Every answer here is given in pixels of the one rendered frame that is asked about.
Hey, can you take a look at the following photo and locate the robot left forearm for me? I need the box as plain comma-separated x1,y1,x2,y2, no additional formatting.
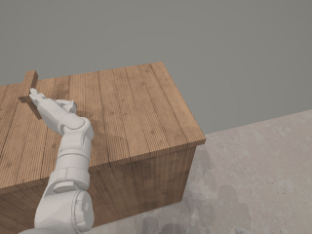
34,113,95,228

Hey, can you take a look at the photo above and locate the counter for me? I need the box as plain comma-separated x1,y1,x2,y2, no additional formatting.
0,61,206,234

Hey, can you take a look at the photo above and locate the left robot hand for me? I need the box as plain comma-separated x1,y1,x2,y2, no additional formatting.
29,88,77,134

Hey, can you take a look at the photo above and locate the left robot upper arm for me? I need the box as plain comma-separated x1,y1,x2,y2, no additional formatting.
18,189,95,234

